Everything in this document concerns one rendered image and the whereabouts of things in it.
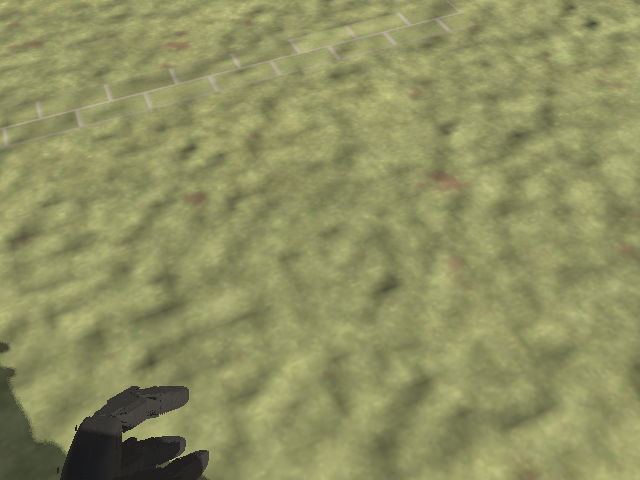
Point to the left robot hand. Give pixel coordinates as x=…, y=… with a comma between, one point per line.
x=98, y=453

